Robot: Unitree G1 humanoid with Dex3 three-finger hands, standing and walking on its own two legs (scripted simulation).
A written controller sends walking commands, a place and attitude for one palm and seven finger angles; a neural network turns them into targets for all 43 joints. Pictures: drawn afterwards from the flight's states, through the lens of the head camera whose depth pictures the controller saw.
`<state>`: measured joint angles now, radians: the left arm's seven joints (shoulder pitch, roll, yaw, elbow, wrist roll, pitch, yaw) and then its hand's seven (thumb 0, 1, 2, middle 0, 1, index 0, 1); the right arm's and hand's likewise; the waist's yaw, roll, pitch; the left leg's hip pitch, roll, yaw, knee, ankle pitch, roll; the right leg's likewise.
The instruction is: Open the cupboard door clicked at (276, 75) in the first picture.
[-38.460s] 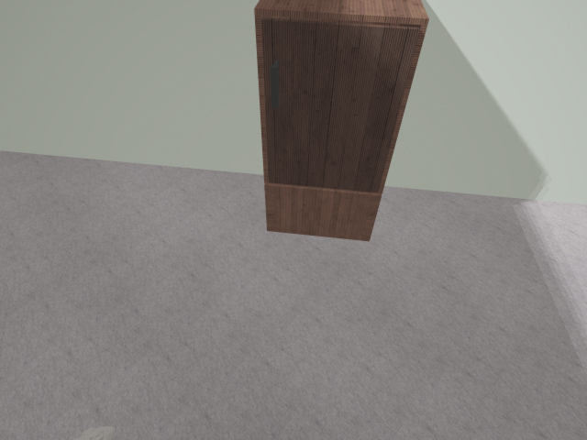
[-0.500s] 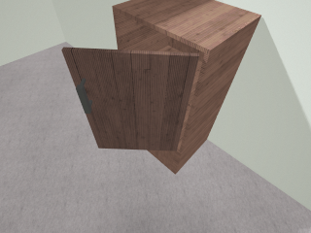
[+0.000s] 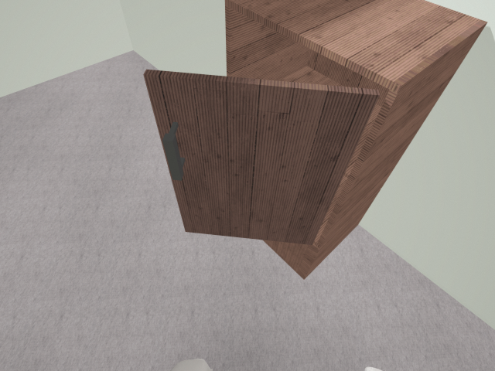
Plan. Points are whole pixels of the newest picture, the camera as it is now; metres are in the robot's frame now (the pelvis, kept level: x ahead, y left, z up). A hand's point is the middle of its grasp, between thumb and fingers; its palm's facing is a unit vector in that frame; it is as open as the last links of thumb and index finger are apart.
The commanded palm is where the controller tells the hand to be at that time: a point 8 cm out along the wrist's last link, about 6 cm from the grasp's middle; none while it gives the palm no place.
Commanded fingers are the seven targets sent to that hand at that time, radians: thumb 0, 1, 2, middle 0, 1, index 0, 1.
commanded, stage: come to a stop and stand still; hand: left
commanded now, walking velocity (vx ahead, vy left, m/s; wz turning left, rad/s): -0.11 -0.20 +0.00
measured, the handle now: (176, 151) +0.53 +0.22 -0.01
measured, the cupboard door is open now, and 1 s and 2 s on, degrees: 42 42 42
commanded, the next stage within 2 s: look again from close up in 1.36 s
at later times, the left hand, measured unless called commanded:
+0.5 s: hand out of the picture +0.02 +0.18 -0.16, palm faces +0.01 -0.98 -0.20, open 7.3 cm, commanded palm none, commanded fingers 0.00 0.90 0.90 -0.20 -0.30 -0.20 -0.30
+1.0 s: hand out of the picture +0.01 +0.19 -0.17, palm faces +0.01 -0.98 -0.18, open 7.4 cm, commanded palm none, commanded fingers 0.00 0.90 0.90 -0.20 -0.30 -0.20 -0.30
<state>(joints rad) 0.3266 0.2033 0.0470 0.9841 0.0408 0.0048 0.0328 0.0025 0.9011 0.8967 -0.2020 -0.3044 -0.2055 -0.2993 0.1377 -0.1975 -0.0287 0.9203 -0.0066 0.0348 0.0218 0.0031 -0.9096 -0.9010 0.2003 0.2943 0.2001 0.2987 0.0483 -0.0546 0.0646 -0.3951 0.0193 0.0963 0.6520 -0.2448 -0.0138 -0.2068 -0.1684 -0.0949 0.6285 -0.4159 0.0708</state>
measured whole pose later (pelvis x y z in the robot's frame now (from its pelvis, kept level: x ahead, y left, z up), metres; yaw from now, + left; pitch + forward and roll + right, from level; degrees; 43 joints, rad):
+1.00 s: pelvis +0.01 +0.03 +0.01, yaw +0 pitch -1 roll -1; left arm 0.32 0.12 -0.01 1.07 0.02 -0.02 0.05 0.01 0.91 0.90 -0.20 -0.30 -0.20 -0.30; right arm 0.31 -0.14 0.01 1.08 -0.02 0.00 -0.03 0.03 -0.94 -0.90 0.20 0.29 0.20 0.30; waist -0.01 0.01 0.02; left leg -0.29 0.01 0.06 0.57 -0.26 0.03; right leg -0.15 -0.01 -0.06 0.53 -0.36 -0.01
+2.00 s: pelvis +0.01 +0.05 +0.02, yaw -2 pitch -1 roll +0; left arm 0.30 0.18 -0.01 1.10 0.02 -0.01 0.04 0.00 0.91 0.90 -0.20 -0.30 -0.20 -0.30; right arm 0.23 -0.16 0.01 1.13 -0.01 -0.01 -0.02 0.00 -0.91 -0.90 0.20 0.29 0.20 0.30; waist 0.00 -0.03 0.04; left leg -0.23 -0.02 0.10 0.43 -0.19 0.06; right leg -0.11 -0.04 -0.03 0.42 -0.30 0.03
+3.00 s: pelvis -0.02 +0.02 -0.07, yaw -1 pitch +16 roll -2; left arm 0.26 0.30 0.35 0.21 -0.36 -0.42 -0.41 0.00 0.03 0.52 -0.26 -0.87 -0.26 -0.86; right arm 0.28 -0.25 -0.01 0.61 0.04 -0.20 -0.06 0.01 -0.90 -0.90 0.21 0.30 0.21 0.30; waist -0.02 0.03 -0.14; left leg -0.95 0.05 0.02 1.11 -0.44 0.02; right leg -0.80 0.02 -0.08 1.09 -0.56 -0.03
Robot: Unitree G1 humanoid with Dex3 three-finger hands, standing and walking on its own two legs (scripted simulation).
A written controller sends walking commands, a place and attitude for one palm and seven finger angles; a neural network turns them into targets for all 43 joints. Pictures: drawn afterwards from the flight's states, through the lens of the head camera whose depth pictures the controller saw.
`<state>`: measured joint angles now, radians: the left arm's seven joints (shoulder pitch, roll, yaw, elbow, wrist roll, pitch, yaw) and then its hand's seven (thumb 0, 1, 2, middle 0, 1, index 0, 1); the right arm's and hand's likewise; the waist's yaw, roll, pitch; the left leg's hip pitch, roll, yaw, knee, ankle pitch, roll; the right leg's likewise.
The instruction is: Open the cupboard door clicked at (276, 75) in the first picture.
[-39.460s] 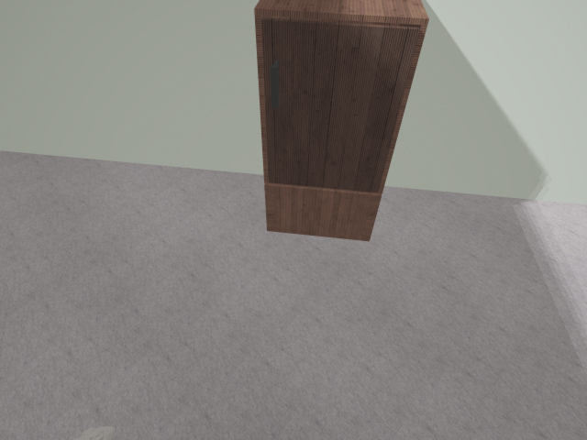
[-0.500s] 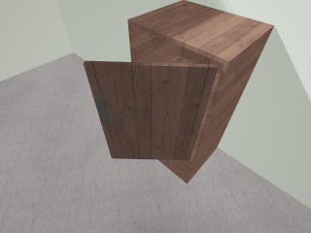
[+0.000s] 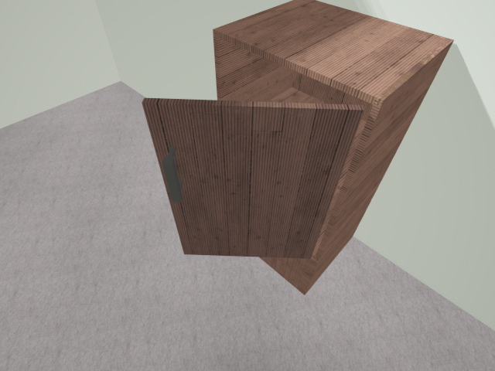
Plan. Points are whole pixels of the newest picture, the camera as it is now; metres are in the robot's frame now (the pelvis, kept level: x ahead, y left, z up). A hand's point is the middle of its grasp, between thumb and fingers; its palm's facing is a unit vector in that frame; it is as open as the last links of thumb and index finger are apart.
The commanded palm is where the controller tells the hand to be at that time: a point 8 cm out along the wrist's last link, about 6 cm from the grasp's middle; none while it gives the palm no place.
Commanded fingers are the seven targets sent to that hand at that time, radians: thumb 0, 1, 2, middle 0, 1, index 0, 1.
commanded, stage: come to a stop and stand still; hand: left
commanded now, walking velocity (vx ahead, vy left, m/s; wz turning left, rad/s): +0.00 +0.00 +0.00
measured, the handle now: (174, 174) +0.52 +0.20 -0.02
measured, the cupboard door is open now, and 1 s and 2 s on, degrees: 42 42 42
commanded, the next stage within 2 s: look again from close up in 0.36 s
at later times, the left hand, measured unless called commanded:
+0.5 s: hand out of the picture +0.01 +0.20 -0.17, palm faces +0.00 -0.98 -0.20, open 7.4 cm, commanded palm none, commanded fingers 0.00 0.90 0.90 -0.20 -0.30 -0.20 -0.30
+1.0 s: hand out of the picture +0.00 +0.20 -0.17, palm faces -0.01 -0.98 -0.19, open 7.4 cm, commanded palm none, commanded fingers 0.00 0.90 0.90 -0.20 -0.30 -0.20 -0.30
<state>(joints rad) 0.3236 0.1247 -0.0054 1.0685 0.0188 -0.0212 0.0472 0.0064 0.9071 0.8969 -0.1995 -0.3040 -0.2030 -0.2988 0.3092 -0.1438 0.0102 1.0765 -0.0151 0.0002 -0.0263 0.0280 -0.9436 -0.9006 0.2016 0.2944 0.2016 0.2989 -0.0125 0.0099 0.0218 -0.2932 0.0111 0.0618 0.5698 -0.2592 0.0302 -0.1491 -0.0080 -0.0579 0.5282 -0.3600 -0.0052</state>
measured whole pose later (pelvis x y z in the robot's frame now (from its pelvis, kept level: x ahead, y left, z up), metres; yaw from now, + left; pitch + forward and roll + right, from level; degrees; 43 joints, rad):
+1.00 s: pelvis +0.00 +0.02 +0.01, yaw -1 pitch -1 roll +0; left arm 0.30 0.18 -0.01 1.10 0.02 -0.01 0.04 0.00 0.91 0.90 -0.20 -0.30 -0.20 -0.30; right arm 0.23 -0.16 0.01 1.13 -0.01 -0.01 -0.02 0.00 -0.91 -0.90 0.20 0.29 0.20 0.30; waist 0.00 -0.03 0.04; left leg -0.23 -0.02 0.10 0.43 -0.19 0.06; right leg -0.11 -0.04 -0.03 0.42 -0.30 0.03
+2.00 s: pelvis -0.03 -0.01 -0.08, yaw +0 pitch +16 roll -2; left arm 0.26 0.30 0.35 0.21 -0.36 -0.42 -0.41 0.00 0.03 0.52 -0.26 -0.87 -0.26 -0.86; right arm 0.28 -0.25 -0.01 0.61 0.04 -0.20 -0.06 0.01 -0.90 -0.90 0.21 0.30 0.21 0.30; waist -0.02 0.03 -0.14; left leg -0.95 0.05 0.02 1.11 -0.44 0.02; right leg -0.80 0.02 -0.08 1.09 -0.56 -0.03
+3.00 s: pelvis -0.03 +0.01 -0.06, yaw +0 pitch +13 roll -3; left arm 0.00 0.41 0.42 0.42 -0.35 -0.34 -0.48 -0.01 -0.50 0.30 -0.30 -1.20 -0.30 -1.20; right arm 0.30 -0.28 0.03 0.56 0.04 -0.17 -0.07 0.01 -0.90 -0.90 0.21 0.30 0.21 0.30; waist -0.03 0.02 -0.11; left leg -0.84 0.03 0.02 1.00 -0.39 0.05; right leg -0.69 0.01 -0.08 0.96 -0.49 0.00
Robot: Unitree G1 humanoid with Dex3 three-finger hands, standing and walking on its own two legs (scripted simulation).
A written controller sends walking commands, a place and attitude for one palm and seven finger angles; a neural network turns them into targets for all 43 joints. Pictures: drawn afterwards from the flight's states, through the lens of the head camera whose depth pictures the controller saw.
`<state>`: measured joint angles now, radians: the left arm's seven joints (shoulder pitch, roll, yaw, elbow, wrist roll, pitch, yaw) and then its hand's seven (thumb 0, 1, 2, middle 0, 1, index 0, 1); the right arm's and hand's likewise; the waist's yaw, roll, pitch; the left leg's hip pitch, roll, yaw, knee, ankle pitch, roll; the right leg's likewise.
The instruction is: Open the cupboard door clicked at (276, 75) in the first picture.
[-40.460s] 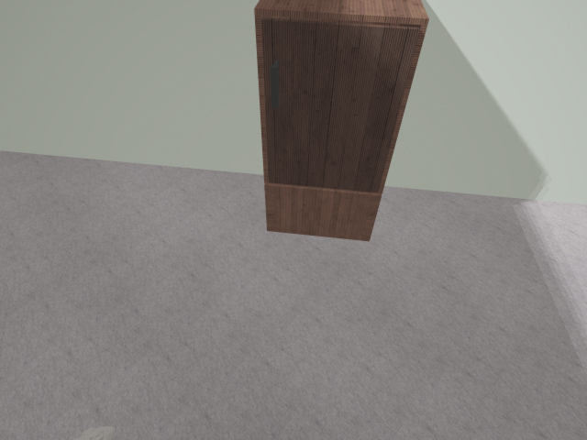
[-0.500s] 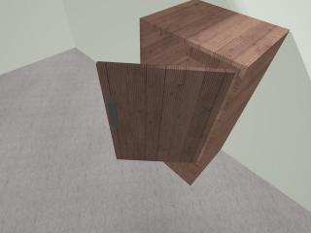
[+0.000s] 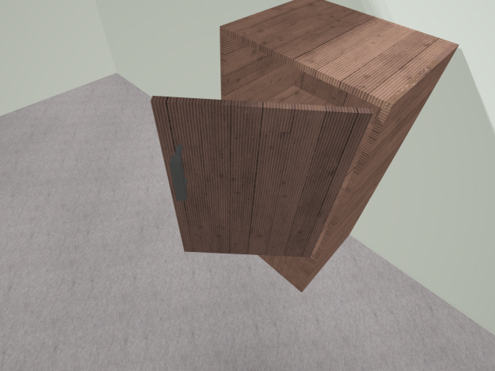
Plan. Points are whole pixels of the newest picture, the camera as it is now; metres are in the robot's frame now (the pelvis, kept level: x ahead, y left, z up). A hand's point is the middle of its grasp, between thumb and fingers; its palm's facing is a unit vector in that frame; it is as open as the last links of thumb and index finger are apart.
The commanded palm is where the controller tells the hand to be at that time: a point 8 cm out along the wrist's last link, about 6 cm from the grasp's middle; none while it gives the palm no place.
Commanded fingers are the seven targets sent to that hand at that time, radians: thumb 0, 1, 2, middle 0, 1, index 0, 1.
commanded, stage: raise the hand with hooked fingers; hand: left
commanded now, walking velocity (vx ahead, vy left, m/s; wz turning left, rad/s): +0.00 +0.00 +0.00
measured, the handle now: (180, 173) +0.52 +0.19 -0.03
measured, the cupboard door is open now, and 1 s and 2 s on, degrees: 42 42 42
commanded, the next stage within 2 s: none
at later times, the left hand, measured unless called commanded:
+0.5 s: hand (142, 362) +0.15 +0.18 -0.08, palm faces +0.08 -1.00 +0.01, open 8.6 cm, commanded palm +0.13 +0.24 -0.06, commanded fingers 0.00 0.39 0.68 -0.24 -0.63 -0.24 -0.63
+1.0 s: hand (122, 316) +0.21 +0.22 -0.04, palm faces +0.06 -1.00 -0.05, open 11.6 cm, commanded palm +0.18 +0.27 -0.04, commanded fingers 0.00 -0.20 0.43 -0.28 -1.00 -0.28 -1.00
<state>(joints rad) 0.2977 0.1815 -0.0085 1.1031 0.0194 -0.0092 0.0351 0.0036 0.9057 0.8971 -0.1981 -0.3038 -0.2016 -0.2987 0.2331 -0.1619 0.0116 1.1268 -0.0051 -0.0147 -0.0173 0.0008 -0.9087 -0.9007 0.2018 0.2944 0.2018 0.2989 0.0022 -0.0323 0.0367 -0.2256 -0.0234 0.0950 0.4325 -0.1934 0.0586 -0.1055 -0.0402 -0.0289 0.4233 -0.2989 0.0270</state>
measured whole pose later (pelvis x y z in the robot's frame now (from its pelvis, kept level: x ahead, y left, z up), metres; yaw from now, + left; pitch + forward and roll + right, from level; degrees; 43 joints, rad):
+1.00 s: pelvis -0.03 -0.03 -0.08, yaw +1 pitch +16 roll -2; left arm 0.26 0.30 0.35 0.21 -0.36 -0.42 -0.41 0.00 0.03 0.52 -0.26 -0.87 -0.26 -0.86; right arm 0.28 -0.25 -0.01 0.61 0.04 -0.20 -0.06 0.01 -0.90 -0.90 0.21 0.30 0.21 0.30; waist -0.02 0.03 -0.14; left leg -0.95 0.05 0.02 1.11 -0.44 0.02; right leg -0.80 0.02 -0.08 1.09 -0.56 -0.03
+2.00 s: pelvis -0.03 -0.01 -0.06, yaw +1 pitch +13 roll -3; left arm 0.00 0.41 0.42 0.42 -0.35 -0.34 -0.48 -0.01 -0.50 0.30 -0.30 -1.20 -0.30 -1.20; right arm 0.30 -0.28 0.03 0.56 0.04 -0.17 -0.07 0.01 -0.90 -0.90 0.21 0.30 0.21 0.30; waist -0.03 0.02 -0.11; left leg -0.84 0.03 0.02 1.00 -0.39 0.05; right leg -0.69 0.01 -0.08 0.96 -0.49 0.00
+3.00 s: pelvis -0.02 -0.02 -0.07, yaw +0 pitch +17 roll -3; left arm -0.40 0.45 0.43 0.77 -0.25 -0.37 -0.43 -0.01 -0.50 0.30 -0.30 -1.20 -0.30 -1.20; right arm 0.32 -0.28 0.02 0.62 0.04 -0.08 -0.07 0.01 -0.90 -0.90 0.20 0.30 0.20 0.30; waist -0.07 0.02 -0.11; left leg -0.93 0.05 0.02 1.05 -0.41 0.03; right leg -0.78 0.03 -0.07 1.02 -0.52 -0.02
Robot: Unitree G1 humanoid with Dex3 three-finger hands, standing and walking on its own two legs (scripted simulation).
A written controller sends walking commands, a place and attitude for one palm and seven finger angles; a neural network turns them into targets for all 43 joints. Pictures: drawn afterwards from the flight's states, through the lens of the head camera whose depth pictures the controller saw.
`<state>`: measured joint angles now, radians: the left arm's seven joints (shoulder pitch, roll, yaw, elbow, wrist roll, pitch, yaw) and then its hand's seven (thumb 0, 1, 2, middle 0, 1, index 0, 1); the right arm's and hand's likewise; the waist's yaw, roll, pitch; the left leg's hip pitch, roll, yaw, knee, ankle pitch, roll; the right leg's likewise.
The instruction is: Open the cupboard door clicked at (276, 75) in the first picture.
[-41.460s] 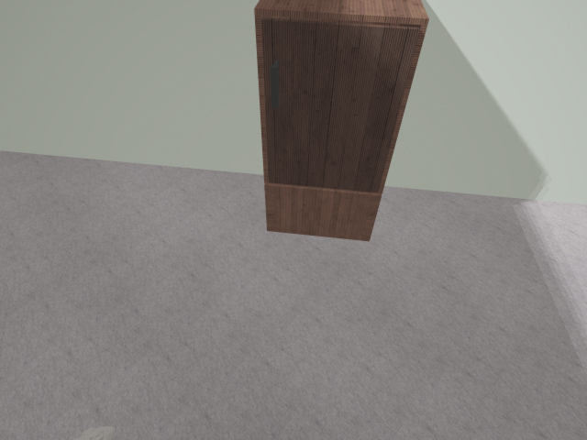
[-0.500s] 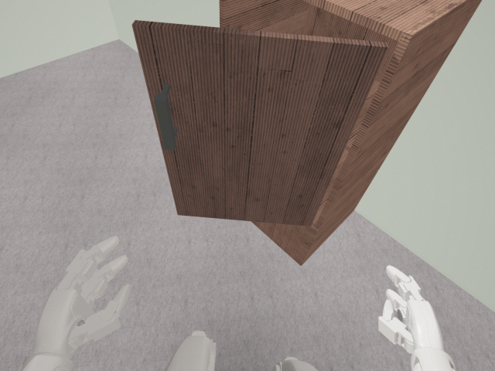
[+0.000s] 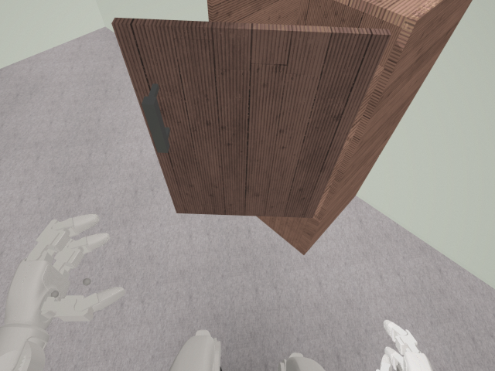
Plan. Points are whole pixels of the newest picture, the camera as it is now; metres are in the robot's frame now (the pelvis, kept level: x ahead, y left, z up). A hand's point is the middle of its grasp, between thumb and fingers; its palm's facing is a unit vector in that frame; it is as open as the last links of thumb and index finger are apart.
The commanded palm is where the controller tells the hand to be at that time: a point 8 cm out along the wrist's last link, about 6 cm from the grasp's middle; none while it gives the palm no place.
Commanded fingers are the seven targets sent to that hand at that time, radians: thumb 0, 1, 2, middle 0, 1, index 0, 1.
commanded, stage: raise the hand with hooked fingers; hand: left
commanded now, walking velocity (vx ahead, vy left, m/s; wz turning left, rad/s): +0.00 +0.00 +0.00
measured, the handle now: (159, 119) +0.55 +0.20 +0.06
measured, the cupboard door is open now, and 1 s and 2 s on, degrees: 42 42 42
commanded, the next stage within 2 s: move the hooked fingers beside the handle in 1.18 s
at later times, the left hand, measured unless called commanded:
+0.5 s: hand (47, 259) +0.26 +0.29 +0.06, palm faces +0.05 -1.00 -0.04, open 13.9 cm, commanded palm +0.24 +0.34 +0.07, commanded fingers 0.00 -0.50 0.30 -0.30 -1.20 -0.30 -1.20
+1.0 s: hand (52, 239) +0.28 +0.29 +0.07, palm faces +0.04 -1.00 -0.04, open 14.0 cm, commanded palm +0.26 +0.34 +0.08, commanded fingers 0.00 -0.50 0.30 -0.30 -1.20 -0.30 -1.20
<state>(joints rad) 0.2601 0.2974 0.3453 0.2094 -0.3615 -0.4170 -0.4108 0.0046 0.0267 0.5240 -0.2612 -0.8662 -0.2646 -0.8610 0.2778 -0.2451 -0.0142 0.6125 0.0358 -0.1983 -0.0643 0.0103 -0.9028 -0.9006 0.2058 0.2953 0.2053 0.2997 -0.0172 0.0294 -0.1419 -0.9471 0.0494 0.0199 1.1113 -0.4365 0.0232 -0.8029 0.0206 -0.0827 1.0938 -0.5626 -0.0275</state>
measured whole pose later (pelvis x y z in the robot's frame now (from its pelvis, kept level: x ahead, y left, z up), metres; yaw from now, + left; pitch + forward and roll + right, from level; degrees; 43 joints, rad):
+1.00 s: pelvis +0.00 +0.02 +0.02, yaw +0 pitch +13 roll -3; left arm 0.00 0.41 0.42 0.42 -0.35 -0.34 -0.48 -0.01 -0.50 0.30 -0.30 -1.20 -0.30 -1.20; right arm 0.30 -0.28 0.03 0.56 0.04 -0.17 -0.07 0.01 -0.90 -0.90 0.21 0.30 0.21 0.30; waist -0.03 0.02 -0.11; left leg -0.84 0.03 0.02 1.00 -0.39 0.05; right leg -0.69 0.01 -0.08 0.96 -0.49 0.00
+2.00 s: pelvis +0.00 +0.01 +0.01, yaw +0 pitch +17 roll -3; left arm -0.40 0.45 0.43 0.77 -0.25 -0.37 -0.43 -0.01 -0.50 0.30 -0.30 -1.20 -0.30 -1.20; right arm 0.32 -0.28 0.02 0.62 0.04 -0.08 -0.07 0.01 -0.90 -0.90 0.20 0.30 0.20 0.30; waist -0.07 0.02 -0.11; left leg -0.93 0.05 0.02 1.05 -0.41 0.03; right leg -0.78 0.03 -0.07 1.02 -0.52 -0.02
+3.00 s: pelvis +0.00 +0.01 -0.01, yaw -3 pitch +24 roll -5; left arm -0.89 0.66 0.49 1.19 -0.11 -0.39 -0.38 -0.01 -0.50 0.30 -0.30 -1.20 -0.30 -1.20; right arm 0.39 -0.28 0.05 0.63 0.01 0.07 -0.03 0.00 -0.90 -0.90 0.21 0.30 0.21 0.30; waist -0.17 0.02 -0.12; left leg -1.15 0.08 0.02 1.16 -0.44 0.04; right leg -0.99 0.05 -0.08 1.10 -0.53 -0.01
